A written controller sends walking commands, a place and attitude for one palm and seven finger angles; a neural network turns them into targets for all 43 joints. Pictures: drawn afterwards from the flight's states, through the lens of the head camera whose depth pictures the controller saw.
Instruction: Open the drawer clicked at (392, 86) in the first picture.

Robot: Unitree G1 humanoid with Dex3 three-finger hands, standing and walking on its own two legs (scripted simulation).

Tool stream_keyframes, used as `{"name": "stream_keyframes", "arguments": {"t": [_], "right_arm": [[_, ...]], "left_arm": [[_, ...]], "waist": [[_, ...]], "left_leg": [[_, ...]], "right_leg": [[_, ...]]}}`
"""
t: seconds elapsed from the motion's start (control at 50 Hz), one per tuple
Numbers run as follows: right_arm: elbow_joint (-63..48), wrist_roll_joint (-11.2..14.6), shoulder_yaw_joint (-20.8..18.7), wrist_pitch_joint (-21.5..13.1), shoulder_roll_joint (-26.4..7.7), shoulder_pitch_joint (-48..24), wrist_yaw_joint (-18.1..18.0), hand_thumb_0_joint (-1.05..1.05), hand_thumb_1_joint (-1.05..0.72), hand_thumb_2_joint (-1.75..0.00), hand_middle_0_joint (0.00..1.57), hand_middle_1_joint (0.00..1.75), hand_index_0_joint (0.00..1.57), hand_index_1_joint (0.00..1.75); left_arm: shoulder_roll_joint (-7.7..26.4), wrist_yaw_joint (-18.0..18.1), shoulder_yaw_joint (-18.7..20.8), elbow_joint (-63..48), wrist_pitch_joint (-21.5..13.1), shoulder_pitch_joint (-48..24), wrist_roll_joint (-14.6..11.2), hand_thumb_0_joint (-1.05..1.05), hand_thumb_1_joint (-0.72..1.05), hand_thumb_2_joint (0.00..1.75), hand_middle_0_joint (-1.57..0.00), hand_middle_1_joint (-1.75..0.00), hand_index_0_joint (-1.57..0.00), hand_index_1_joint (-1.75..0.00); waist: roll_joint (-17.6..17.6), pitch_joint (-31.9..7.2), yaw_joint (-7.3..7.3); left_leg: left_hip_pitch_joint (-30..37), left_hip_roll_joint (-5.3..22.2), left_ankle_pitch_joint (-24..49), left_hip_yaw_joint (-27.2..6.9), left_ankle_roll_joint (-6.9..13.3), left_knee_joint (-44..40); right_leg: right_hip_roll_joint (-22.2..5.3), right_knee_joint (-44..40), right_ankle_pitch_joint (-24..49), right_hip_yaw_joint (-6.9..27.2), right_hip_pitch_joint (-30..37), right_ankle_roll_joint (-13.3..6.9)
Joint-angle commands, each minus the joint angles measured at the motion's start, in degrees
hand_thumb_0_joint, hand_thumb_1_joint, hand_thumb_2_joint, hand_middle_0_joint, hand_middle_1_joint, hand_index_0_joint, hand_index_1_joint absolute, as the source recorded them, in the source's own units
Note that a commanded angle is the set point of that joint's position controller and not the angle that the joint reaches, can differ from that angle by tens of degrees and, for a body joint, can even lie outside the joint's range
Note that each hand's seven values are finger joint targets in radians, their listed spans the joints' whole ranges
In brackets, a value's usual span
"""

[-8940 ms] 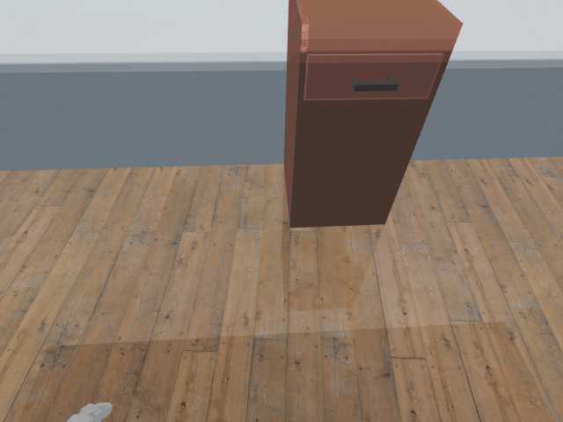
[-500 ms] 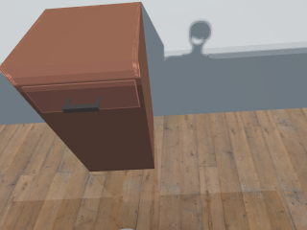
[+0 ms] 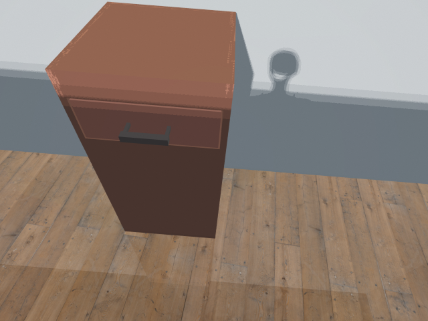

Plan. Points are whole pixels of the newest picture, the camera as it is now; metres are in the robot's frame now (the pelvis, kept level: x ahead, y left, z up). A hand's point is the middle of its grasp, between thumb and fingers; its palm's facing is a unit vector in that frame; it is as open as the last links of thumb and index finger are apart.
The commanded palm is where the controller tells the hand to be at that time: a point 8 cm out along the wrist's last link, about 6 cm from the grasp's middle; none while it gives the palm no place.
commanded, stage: come to a stop and stand still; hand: left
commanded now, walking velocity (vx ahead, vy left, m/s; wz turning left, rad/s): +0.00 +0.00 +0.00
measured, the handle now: (146, 133) +0.57 +0.25 -0.03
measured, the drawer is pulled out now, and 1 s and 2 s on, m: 0.00 0.00 0.00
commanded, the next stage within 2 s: look again from close up in 0.32 s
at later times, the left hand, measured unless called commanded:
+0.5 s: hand out of the picture +0.03 +0.19 -0.18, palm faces +0.00 -0.98 -0.21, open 7.3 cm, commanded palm none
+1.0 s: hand out of the picture +0.02 +0.18 -0.17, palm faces +0.01 -0.98 -0.20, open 7.4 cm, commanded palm +0.11 +0.23 -0.07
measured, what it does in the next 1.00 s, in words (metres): stands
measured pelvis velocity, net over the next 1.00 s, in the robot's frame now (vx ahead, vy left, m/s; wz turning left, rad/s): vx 0.01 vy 0.01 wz -0.02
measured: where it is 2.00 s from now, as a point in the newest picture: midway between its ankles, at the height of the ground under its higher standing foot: outside the picture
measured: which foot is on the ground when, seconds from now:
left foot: down 0.00-1.00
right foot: down 0.00-1.00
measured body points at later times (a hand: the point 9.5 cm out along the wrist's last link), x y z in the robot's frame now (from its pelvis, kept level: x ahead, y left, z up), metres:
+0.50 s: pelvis +0.01 +0.01 +0.00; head +0.04 +0.01 +0.45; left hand +0.03 +0.24 -0.16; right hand +0.00 -0.21 -0.16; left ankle -0.04 +0.13 -0.74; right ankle +0.00 -0.12 -0.74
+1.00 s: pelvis +0.01 +0.01 +0.00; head +0.02 +0.00 +0.45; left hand +0.02 +0.23 -0.16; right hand +0.00 -0.21 -0.17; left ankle -0.04 +0.13 -0.74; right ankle +0.00 -0.12 -0.74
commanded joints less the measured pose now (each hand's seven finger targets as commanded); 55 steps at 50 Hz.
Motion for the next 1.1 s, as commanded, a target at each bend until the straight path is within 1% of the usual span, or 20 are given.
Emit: {"name": "stream_keyframes", "arguments": {"t": [0.0, 0.04, 0.1, 0.14, 0.28, 0.38, 0.4, 0.42, 0.44, 0.46, 0.52, 0.64, 0.76, 0.96, 0.98, 1.0, 1.02, 1.04, 1.06, 1.08], "right_arm": [[-1.29, 0.21, -0.19, -1.17, -7.04, -0.18, -1.52, 0.0, -0.9, -0.9, 0.2, 0.3, 0.2, 0.3], [-0.26, 0.57, -0.17, -1.45, -6.75, 1.18, -1.77, 0.0, -0.9, -0.9, 0.2, 0.3, 0.2, 0.3], [1.27, 0.98, -0.27, -1.85, -5.1, 4.2, -1.68, 0.0, -0.9, -0.9, 0.2, 0.3, 0.2, 0.3], [2.28, 0.95, -0.27, -1.62, -5.11, 5.03, -1.67, 0.0, -0.9, -0.9, 0.2, 0.3, 0.2, 0.3], [4.59, 0.76, 0.58, -1.92, -3.64, 6.01, -1.83, 0.0, -0.9, -0.9, 0.2, 0.3, 0.2, 0.3], [5.28, 0.68, 0.78, -1.94, -3.04, 7.61, -1.9, 0.0, -0.9, -0.9, 0.2, 0.3, 0.2, 0.3], [0.96, 1.2, 0.32, -2.71, -5.49, 2.01, -1.07, 0.0, -0.9, -0.9, 0.2, 0.3, 0.2, 0.3], [-0.51, 0.79, 0.3, -2.22, -2.76, 6.66, -0.76, 0.0, -0.9, -0.9, 0.2, 0.3, 0.2, 0.3], [-0.39, 0.6, 0.58, -1.7, -2.22, 6.88, -0.33, 0.0, -0.9, -0.9, 0.2, 0.3, 0.2, 0.3], [-0.69, 0.39, 0.8, -2.02, -2.6, 8.44, -0.27, 0.0, -0.9, -0.9, 0.2, 0.3, 0.2, 0.3], [-0.7, 0.14, 1.04, -2.87, -4.02, 9.22, -0.84, 0.0, -0.9, -0.9, 0.2, 0.3, 0.2, 0.3], [-0.86, 0.2, 1.25, -2.27, -4.4, 8.75, -0.99, 0.0, -0.9, -0.9, 0.2, 0.3, 0.2, 0.3], [0.17, 0.23, 1.41, -2.4, -4.68, 8.63, -1.03, 0.0, -0.9, -0.9, 0.2, 0.3, 0.2, 0.3], [2.0, 0.38, 1.31, -2.45, -3.95, 8.57, -1.24, 0.0, -0.9, -0.9, 0.2, 0.3, 0.2, 0.3], [-1.67, 1.05, 0.11, -2.45, -6.44, 2.42, -0.88, 0.0, -0.9, -0.9, 0.2, 0.3, 0.2, 0.3], [-19.56, 3.76, 0.32, -11.61, -13.92, 2.89, -3.42, 0.0, -0.9, -0.9, 0.2, 0.3, 0.2, 0.3], [-16.82, 2.8, -0.61, -16.94, -9.04, -0.1, -5.71, 0.0, -0.9, -0.9, 0.2, 0.3, 0.2, 0.3], [-16.27, 4.6, -1.41, -18.75, -6.8, -1.38, -5.78, 0.0, -0.9, -0.9, 0.2, 0.3, 0.2, 0.3], [-16.42, 4.21, -0.63, -19.63, -6.9, -1.86, -5.63, 0.0, -0.9, -0.9, 0.2, 0.3, 0.2, 0.3], [-19.33, 2.79, -1.07, -19.7, -9.23, -4.58, -5.22, 0.0, -0.9, -0.9, 0.2, 0.3, 0.2, 0.3]], "left_arm": [[1.95, -0.36, -0.81, -1.46, -1.82, -0.24, 0.14, 0.0, 0.9, 0.9, -0.2, -0.3, -0.2, -0.3], [1.93, -0.26, -1.33, 0.03, -2.44, 1.72, -0.16, 0.0, 0.9, 0.9, -0.2, -0.3, -0.2, -0.3], [3.37, 0.3, -1.5, 1.92, -3.32, 2.65, -0.21, 0.0, 0.9, 0.9, -0.2, -0.3, -0.2, -0.3], [3.08, 0.59, -1.54, 2.15, -3.45, 1.31, -0.33, 0.0, 0.9, 0.9, -0.2, -0.3, -0.2, -0.3], [1.76, 0.92, -1.79, 2.77, -3.04, 1.01, -0.53, 0.0, 0.9, 0.9, -0.2, -0.3, -0.2, -0.3], [1.55, 0.92, -1.79, 2.62, -2.99, 0.88, -0.62, 0.0, 0.9, 0.9, -0.2, -0.3, -0.2, -0.3], [3.75, 3.48, -1.99, 3.97, -4.93, 6.43, 0.19, 0.0, 0.9, 0.9, -0.2, -0.3, -0.2, -0.3], [5.9, 2.96, -1.47, 1.2, -5.67, 4.64, -0.12, 0.0, 0.9, 0.9, -0.2, -0.3, -0.2, -0.3], [6.22, 2.33, -1.75, -0.09, -5.7, 1.95, -0.39, 0.0, 0.9, 0.9, -0.2, -0.3, -0.2, -0.3], [4.75, 1.87, -2.04, -1.01, -5.48, 0.74, -0.38, 0.0, 0.9, 0.9, -0.2, -0.3, -0.2, -0.3], [3.0, 1.41, -2.24, -1.35, -4.65, 1.36, -0.47, 0.0, 0.9, 0.9, -0.2, -0.3, -0.2, -0.3], [2.62, 0.81, -2.31, -1.71, -3.41, 0.63, -0.33, 0.0, 0.9, 0.9, -0.2, -0.3, -0.2, -0.3], [2.58, 0.63, -2.13, -1.74, -3.23, 1.44, -0.29, 0.0, 0.9, 0.9, -0.2, -0.3, -0.2, -0.3], [2.31, 0.57, -1.98, -0.7, -3.78, 2.44, -0.28, 0.0, 0.9, 0.9, -0.2, -0.3, -0.2, -0.3], [4.61, 3.2, -1.49, 1.75, -4.8, 8.04, 0.06, 0.0, 0.9, 0.9, -0.2, -0.3, -0.2, -0.3], [22.23, 3.82, -2.25, -85.42, -14.61, -37.69, 9.36, 0.0, 0.88, 0.89, -0.2, -0.32, -0.2, -0.32], [18.04, 8.69, 0.18, -68.42, -8.99, -10.0, 10.48, 0.0, 0.85, 0.88, -0.2, -0.33, -0.2, -0.33], [6.25, 11.55, -5.37, -62.52, 0.14, 2.81, 10.52, 0.0, 0.83, 0.87, -0.21, -0.34, -0.21, -0.34], [0.37, 11.55, -9.82, -62.56, 1.07, 3.12, 14.03, 0.0, 0.81, 0.86, -0.21, -0.36, -0.21, -0.36], [6.84, 12.82, -6.8, -66.59, 0.4, -1.08, 19.37, 0.0, 0.78, 0.85, -0.21, -0.37, -0.21, -0.37]], "waist": [[15.55, 2.9, -0.69], [9.79, 0.39, -0.44], [3.31, -2.56, -1.95], [-1.88, -1.76, -2.42], [3.26, 1.25, -1.78], [3.63, 1.84, -1.84], [-0.15, 2.81, 0.1], [1.31, -2.17, -3.26], [1.98, -2.34, -2.94], [3.67, -3.29, -3.54], [7.77, -3.17, -2.57], [3.92, 4.22, -2.43], [4.07, 4.13, -2.03], [2.34, 1.91, -2.29], [-8.77, 2.81, 0.13], [12.57, -26.83, -4.56], [22.76, -23.28, -0.02], [18.99, -13.37, -1.94], [13.22, -7.59, -2.64], [9.63, -3.81, -2.77]], "left_leg": [[-3.34, 10.18, 13.07, -7.63, 6.1, -14.02], [1.6, 8.88, 24.04, -5.05, 5.41, -8.6], [2.56, 5.53, 23.19, -2.47, 2.17, -4.77], [2.9, 5.54, 21.76, -2.25, 1.44, -4.78], [1.44, 5.55, 18.17, -2.12, 1.51, -7.42], [0.74, 5.43, 17.22, -2.34, 1.44, -7.95], [-3.52, 5.43, 21.21, 0.28, 0.04, 5.33], [-3.53, 3.0, 4.84, -0.9, 0.67, 2.13], [-3.59, 2.75, 1.77, -0.07, 0.99, 0.28], [-2.63, 3.31, 6.52, -1.52, 1.58, -1.01], [-1.53, 5.9, 22.78, -2.8, 2.75, -0.81], [-5.18, 5.42, 10.89, -3.36, 3.21, -4.74], [-5.1, 5.17, 7.96, -3.35, 3.45, -6.29], [-1.35, 4.73, 11.29, -1.72, 2.87, -4.52], [-6.68, 5.55, 16.96, 0.09, 0.67, 8.71], [8.42, -0.67, 28.33, 0.58, 3.5, -0.71], [11.79, 1.37, 37.92, 0.02, 2.84, -1.9], [4.53, 1.85, 34.14, -0.85, 0.6, -3.54], [0.87, 1.71, 30.36, -0.12, 1.03, -1.82], [-3.53, 0.27, 23.0, -1.59, 1.35, 1.02]], "right_leg": [[-0.19, 2.64, -1.47, 1.08, 0.68, -0.26], [-0.3, -4.53, 3.95, 1.43, 3.07, -0.05], [-3.28, -8.93, 21.34, 4.24, 9.31, -1.23], [-3.17, -8.1, 23.88, 4.16, 8.91, -1.57], [-2.71, -10.1, 16.95, 3.61, 9.13, -1.25], [-2.52, -10.67, 16.59, 3.46, 9.81, -1.41], [-5.69, -8.28, 41.29, 6.91, 8.83, -1.38], [-7.89, -6.82, 37.82, 8.19, 11.73, -3.39], [-6.44, -6.36, 28.49, 6.65, 10.69, -4.0], [-4.21, -4.92, 20.15, 5.37, 9.34, -3.81], [-1.57, -2.34, 15.56, 2.36, 9.18, -3.03], [-0.85, -4.17, 8.39, 2.77, 6.01, -2.47], [-0.84, -4.98, 7.75, 3.1, 6.39, -2.2], [-1.77, -5.85, 13.49, 4.14, 6.33, -2.49], [-5.49, -6.24, 42.65, 7.59, 8.07, -1.35], [0.64, 0.06, 36.04, 8.99, 12.75, -3.68], [2.71, 3.02, 18.09, 3.64, 6.58, -4.33], [3.8, 3.81, 4.75, -0.19, 0.04, -3.33], [3.63, 1.94, 6.76, -1.4, -2.48, -2.49], [3.81, -0.43, 9.37, 1.01, -4.18, -3.17]]}}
